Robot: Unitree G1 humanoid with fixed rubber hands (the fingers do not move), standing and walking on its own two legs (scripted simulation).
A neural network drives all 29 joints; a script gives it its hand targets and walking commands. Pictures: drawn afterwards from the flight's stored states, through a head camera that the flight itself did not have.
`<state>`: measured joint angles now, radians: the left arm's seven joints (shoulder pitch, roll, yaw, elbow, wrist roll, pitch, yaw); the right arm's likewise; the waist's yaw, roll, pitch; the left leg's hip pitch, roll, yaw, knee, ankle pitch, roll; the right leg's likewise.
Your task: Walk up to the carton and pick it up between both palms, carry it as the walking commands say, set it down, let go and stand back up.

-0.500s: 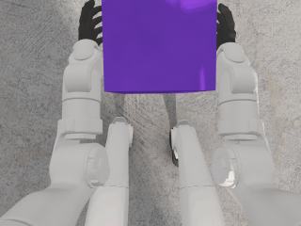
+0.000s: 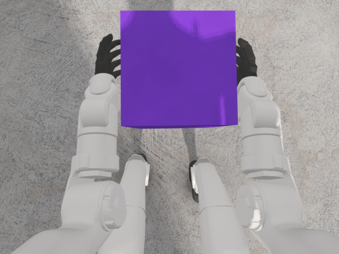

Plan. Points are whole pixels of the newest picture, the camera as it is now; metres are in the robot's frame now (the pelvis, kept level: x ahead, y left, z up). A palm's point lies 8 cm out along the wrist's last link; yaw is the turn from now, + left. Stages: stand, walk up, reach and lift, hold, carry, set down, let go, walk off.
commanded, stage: reach and lift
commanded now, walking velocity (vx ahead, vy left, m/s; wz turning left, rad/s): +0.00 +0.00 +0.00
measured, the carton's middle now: (174, 85) +0.44 +0.00 -0.10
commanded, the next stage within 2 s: hold in 1.96 s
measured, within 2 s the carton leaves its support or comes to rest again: neither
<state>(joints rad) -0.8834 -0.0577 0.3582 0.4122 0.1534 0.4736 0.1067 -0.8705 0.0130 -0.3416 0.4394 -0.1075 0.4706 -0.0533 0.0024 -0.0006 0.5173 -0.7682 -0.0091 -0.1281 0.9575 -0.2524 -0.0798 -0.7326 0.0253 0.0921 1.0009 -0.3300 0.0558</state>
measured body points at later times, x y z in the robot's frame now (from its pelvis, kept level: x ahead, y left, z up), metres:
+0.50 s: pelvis +0.08 +0.00 +0.05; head +0.10 +0.00 +0.50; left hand +0.44 +0.14 +0.07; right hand +0.44 -0.15 +0.07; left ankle +0.14 +0.16 -0.67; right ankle +0.11 -0.15 -0.67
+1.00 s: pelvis +0.12 +0.00 +0.08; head +0.10 +0.00 +0.53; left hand +0.41 +0.16 +0.11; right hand +0.42 -0.13 +0.10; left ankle +0.14 +0.16 -0.67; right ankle +0.11 -0.15 -0.67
